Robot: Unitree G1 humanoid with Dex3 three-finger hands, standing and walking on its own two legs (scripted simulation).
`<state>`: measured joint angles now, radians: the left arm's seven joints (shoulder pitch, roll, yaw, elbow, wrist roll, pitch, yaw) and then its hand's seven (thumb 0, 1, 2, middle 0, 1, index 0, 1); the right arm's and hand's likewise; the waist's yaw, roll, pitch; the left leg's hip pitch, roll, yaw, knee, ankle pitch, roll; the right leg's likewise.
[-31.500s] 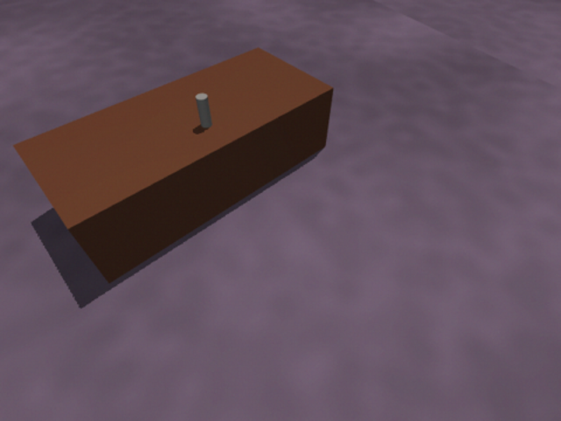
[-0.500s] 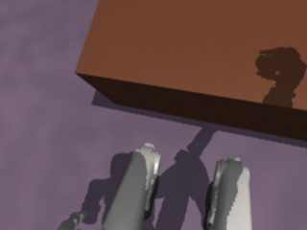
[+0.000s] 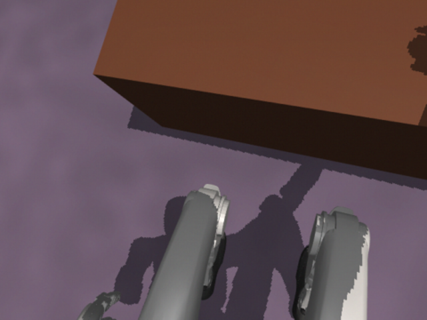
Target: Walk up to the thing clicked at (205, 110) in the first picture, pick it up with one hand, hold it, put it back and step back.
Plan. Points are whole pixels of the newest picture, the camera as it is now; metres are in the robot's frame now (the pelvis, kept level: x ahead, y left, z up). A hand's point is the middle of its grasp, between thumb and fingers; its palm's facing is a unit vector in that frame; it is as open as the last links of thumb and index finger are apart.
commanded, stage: lower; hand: right
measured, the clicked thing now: out of the picture +0.58 -0.30 +0.03
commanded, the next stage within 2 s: loosen in 0.80 s
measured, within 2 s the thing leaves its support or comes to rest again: rests again in 0.42 s
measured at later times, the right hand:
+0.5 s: hand out of the picture +0.59 -0.29 +0.00, palm faces +0.33 +0.94 -0.03, open 6.1 cm
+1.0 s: hand out of the picture +0.59 -0.29 -0.01, palm faces +0.33 +0.94 -0.03, open 6.0 cm
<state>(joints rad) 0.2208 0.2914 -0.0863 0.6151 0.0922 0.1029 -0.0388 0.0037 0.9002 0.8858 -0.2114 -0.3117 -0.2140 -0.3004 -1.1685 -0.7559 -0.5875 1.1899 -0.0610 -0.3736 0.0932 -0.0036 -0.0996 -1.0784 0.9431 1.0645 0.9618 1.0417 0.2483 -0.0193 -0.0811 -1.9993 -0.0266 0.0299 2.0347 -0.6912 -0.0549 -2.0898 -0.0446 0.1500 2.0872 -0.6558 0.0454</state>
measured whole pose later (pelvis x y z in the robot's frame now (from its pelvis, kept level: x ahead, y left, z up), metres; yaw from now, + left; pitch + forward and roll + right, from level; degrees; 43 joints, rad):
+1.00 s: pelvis +0.00 +0.00 -0.04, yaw +1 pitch +36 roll +8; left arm 0.21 0.30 -0.12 0.59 0.09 0.13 -0.04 0.00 0.90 0.88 -0.22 -0.32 -0.22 -0.31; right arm -1.14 -0.77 -0.58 1.11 -0.03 -0.34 0.10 0.00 -0.11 -1.05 0.94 1.07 0.96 1.04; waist 0.24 -0.01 -0.05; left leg -2.10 -0.03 0.04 2.16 -0.71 -0.06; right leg -2.19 -0.04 0.18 2.22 -0.67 0.05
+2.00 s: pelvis +0.01 +0.00 +0.05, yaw +0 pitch +36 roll +7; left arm 0.22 0.31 -0.08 0.59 0.02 0.14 -0.03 0.00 0.88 0.88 -0.21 -0.31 -0.21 -0.30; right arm -1.19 -1.00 -0.61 1.19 -0.11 -0.16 0.16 0.00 0.20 -0.15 0.19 0.14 0.19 0.14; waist 0.21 -0.04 -0.12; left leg -1.84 -0.03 0.04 1.87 -0.67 -0.05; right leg -1.93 -0.07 0.14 1.93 -0.65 0.04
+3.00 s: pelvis +0.07 -0.02 +0.29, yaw -7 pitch +13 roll +4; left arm 0.26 0.21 -0.04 0.53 -0.06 0.00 0.07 0.01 0.89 0.90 -0.21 -0.30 -0.21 -0.29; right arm 0.13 -0.32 -0.16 0.35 0.08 0.20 0.10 -0.01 0.42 -0.13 0.06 0.08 0.07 0.08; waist 0.03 -0.06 -0.14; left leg -0.67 0.02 0.03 0.91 -0.46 -0.05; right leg -0.76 -0.05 0.05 1.00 -0.46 0.01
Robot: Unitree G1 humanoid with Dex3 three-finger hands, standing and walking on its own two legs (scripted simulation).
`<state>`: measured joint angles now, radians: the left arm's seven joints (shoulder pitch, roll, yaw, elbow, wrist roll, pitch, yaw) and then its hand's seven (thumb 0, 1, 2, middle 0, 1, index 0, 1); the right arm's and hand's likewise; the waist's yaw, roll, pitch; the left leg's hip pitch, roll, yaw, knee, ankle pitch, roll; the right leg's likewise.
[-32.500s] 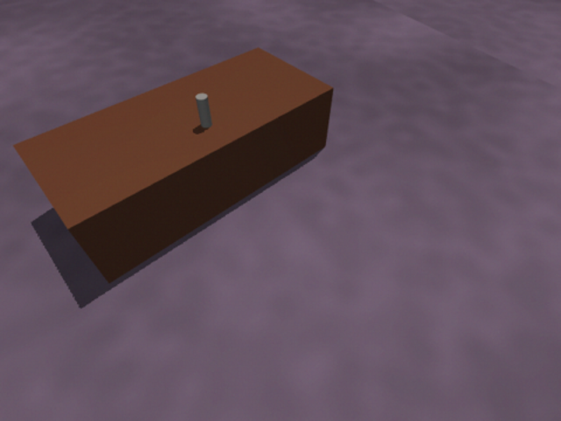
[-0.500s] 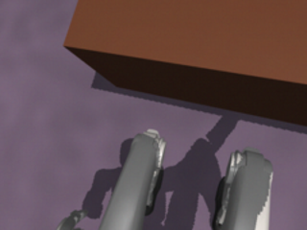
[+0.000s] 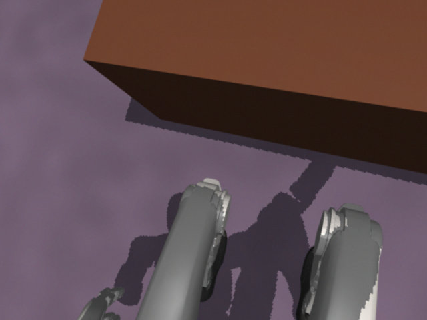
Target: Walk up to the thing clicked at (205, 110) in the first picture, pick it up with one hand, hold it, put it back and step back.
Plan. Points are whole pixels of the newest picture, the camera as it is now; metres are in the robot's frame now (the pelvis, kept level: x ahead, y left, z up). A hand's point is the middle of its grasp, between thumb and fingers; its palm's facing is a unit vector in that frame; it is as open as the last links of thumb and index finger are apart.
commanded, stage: loosen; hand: right
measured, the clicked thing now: out of the picture +0.58 -0.32 +0.04
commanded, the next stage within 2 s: open in 0.10 s
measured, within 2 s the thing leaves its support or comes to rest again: neither
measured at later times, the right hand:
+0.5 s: hand out of the picture +0.58 -0.30 +0.03, palm faces +0.34 +0.94 -0.04, open 9.3 cm
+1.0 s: hand out of the picture +0.56 -0.40 +0.18, palm faces +0.47 +0.87 -0.17, open 15.3 cm
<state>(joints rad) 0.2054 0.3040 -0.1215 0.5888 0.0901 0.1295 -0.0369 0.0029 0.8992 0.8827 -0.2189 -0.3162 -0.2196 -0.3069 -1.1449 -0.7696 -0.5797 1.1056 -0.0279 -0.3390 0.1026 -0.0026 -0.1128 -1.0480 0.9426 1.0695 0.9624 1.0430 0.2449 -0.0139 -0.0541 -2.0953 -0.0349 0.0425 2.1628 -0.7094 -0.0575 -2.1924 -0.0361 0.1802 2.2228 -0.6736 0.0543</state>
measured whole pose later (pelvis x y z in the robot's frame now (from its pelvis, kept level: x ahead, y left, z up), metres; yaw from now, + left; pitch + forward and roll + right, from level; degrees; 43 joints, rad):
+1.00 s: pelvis +0.01 +0.00 +0.09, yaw -1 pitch +36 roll +7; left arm 0.22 0.31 -0.08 0.59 0.02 0.14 -0.03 0.00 0.88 0.88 -0.21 -0.31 -0.21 -0.30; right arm -1.19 -1.00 -0.61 1.19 -0.11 -0.16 0.16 0.00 0.20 -0.15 0.19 0.14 0.19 0.14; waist 0.21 -0.04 -0.12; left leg -1.84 -0.03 0.04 1.87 -0.67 -0.05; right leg -1.93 -0.07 0.14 1.93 -0.65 0.04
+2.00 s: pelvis +0.07 -0.02 +0.33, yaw -8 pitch +13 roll +4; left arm 0.26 0.21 -0.04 0.53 -0.06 0.00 0.07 0.01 0.89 0.90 -0.21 -0.30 -0.21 -0.29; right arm 0.13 -0.32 -0.16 0.35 0.08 0.20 0.10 -0.01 0.42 -0.13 0.06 0.08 0.07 0.08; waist 0.03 -0.06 -0.14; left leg -0.67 0.02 0.03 0.91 -0.46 -0.05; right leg -0.76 -0.05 0.05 1.00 -0.46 0.01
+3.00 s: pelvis +0.08 -0.01 +0.33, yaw -9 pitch +10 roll +3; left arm 0.27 0.22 -0.02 0.52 -0.01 -0.21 0.17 0.02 0.89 0.90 -0.21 -0.30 -0.21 -0.30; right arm 0.50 -0.21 -0.03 -0.14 0.05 0.46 -0.01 -0.01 0.56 -0.04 0.05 0.05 0.05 0.05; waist 0.03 -0.05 -0.15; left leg -0.63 0.02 0.04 0.96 -0.51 -0.03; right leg -0.71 -0.05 0.07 1.02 -0.49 0.03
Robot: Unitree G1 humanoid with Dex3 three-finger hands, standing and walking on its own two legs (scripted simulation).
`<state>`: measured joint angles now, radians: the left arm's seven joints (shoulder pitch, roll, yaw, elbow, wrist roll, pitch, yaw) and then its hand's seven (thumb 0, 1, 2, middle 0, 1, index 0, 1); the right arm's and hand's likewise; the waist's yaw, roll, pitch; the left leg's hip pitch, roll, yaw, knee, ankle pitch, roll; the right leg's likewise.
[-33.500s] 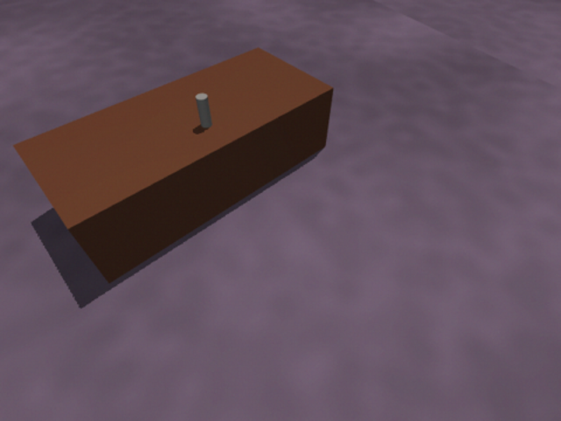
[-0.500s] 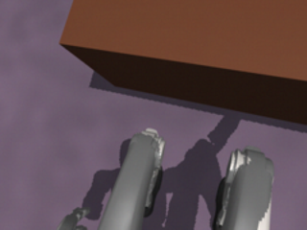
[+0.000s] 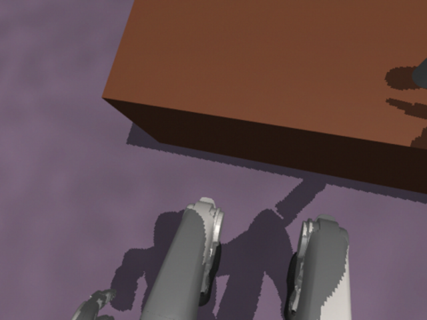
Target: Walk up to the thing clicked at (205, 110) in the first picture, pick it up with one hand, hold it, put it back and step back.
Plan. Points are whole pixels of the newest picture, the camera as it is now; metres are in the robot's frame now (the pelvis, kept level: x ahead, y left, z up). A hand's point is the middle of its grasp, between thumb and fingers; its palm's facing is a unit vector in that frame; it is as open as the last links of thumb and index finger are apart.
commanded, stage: rise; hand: right
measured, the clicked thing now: out of the picture +0.58 -0.31 -0.05
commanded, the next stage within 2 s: home in 0.02 s
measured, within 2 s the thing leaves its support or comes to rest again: neither
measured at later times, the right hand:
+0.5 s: hand out of the picture +0.46 -0.41 +0.18, palm faces +0.41 +0.88 -0.23, open 17.1 cm
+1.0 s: hand out of the picture +0.27 -0.27 +0.18, palm faces +0.18 +0.96 -0.20, open 16.8 cm
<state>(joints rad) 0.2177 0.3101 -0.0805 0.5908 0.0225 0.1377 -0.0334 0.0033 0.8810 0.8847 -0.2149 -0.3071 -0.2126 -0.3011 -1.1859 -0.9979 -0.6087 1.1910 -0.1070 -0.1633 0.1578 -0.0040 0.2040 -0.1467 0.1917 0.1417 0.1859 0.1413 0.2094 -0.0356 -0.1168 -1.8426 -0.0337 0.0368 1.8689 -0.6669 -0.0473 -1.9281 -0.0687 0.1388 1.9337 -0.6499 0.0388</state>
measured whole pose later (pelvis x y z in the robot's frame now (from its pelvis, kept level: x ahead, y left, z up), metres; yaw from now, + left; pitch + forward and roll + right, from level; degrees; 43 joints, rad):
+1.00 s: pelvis +0.07 -0.02 +0.24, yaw -7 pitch +13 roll +4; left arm 0.26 0.21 -0.04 0.53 -0.06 0.00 0.07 0.01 0.89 0.90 -0.21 -0.30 -0.21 -0.29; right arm 0.13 -0.32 -0.16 0.35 0.08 0.20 0.10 -0.01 0.42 -0.13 0.06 0.08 0.07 0.08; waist 0.03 -0.06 -0.14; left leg -0.67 0.02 0.03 0.91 -0.46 -0.05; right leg -0.76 -0.05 0.05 1.00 -0.46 0.01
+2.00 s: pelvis +0.08 +0.00 +0.23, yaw -8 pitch +10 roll +3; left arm 0.27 0.22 -0.02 0.52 -0.01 -0.21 0.17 0.02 0.89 0.90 -0.21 -0.30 -0.21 -0.30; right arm 0.50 -0.21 -0.03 -0.14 0.05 0.46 -0.01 -0.01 0.56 -0.04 0.05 0.05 0.05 0.05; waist 0.03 -0.05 -0.15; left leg -0.63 0.02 0.04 0.96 -0.51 -0.03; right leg -0.71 -0.05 0.07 1.02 -0.49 0.03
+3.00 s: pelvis +0.08 +0.00 +0.23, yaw -8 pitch +10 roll +2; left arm 0.27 0.22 -0.02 0.53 -0.01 -0.22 0.18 0.02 0.89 0.90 -0.21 -0.31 -0.21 -0.30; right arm 0.50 -0.21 -0.04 -0.15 0.05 0.47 -0.01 -0.01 0.53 -0.06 0.05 0.06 0.06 0.06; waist 0.03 -0.05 -0.15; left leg -0.63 0.02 0.04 0.96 -0.51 -0.03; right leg -0.72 -0.05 0.07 1.02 -0.49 0.04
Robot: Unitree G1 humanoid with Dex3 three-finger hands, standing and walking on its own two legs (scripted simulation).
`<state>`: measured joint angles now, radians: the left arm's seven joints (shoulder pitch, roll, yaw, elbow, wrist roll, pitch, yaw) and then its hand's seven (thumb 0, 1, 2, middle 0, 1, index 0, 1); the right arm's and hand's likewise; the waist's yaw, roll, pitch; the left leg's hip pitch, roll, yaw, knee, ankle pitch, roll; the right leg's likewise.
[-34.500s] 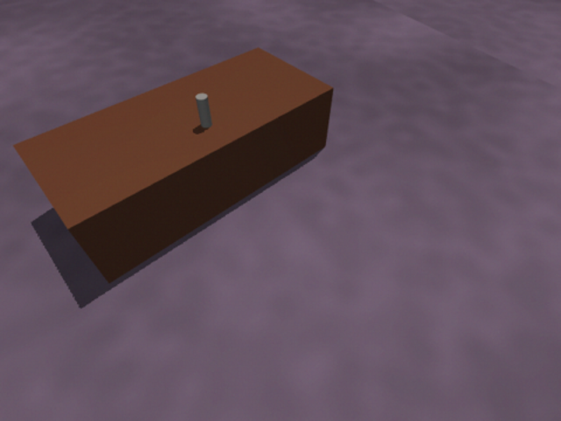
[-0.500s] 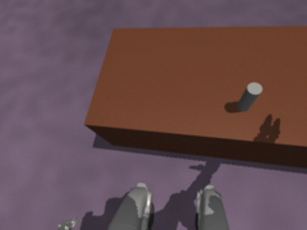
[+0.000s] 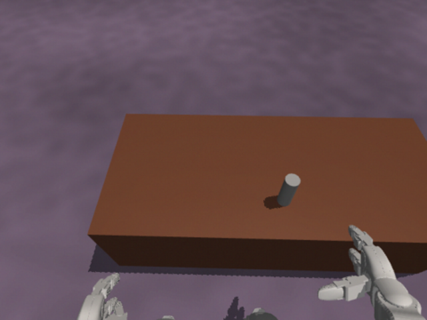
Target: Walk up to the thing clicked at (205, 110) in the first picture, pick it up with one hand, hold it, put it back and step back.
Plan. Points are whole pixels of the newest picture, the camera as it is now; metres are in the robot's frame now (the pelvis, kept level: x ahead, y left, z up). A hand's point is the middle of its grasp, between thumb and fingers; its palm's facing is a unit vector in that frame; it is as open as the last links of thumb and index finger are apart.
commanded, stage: home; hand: right
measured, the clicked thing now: (287, 190) +0.54 -0.22 -0.29
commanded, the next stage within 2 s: none
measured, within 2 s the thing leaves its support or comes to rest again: neither
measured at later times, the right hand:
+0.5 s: hand (312, 309) +0.17 -0.15 -0.04, palm faces +0.09 +0.97 -0.22, open 17.4 cm
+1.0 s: hand (318, 308) +0.17 -0.17 -0.05, palm faces +0.07 +0.98 -0.20, open 17.6 cm
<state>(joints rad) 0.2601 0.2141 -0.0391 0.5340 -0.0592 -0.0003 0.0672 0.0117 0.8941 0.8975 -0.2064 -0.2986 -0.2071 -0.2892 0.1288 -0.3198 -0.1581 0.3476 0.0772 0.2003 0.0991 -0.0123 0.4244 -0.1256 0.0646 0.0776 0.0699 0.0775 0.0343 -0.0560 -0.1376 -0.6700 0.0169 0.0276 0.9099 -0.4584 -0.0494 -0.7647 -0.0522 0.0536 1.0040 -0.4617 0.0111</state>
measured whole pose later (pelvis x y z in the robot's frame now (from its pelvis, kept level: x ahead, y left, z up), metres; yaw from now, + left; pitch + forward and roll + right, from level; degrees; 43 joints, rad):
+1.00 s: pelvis +0.01 +0.02 +0.00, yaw -1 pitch +10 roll +3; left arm 0.27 0.22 -0.02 0.52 -0.01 -0.21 0.17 0.02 0.89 0.90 -0.21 -0.30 -0.21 -0.30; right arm 0.50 -0.21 -0.03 -0.14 0.05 0.46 -0.01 -0.01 0.56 -0.04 0.05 0.05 0.05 0.05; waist 0.03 -0.05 -0.15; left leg -0.63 0.02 0.04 0.96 -0.51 -0.03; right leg -0.71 -0.05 0.07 1.02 -0.49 0.03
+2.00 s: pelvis +0.01 +0.02 +0.00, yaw -1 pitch +10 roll +2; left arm 0.27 0.22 -0.02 0.53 -0.01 -0.22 0.18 0.02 0.89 0.90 -0.21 -0.31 -0.21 -0.30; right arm 0.50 -0.21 -0.04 -0.15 0.05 0.47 -0.01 -0.01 0.53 -0.06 0.05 0.06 0.06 0.06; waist 0.03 -0.05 -0.15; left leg -0.63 0.02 0.04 0.96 -0.51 -0.03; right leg -0.72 -0.05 0.07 1.02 -0.49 0.04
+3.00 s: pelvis -0.01 +0.01 +0.06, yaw -1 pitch -4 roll +0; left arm 0.14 0.30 0.03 1.06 0.03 0.01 0.00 0.01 0.90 0.90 -0.21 -0.30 -0.21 -0.30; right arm 0.24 -0.30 -0.02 1.01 -0.03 -0.01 -0.03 0.00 -0.52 -0.81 0.20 0.29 0.20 0.29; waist -0.02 -0.02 0.05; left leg -0.16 0.06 0.01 0.50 -0.28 -0.05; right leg -0.20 -0.01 0.02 0.49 -0.23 0.02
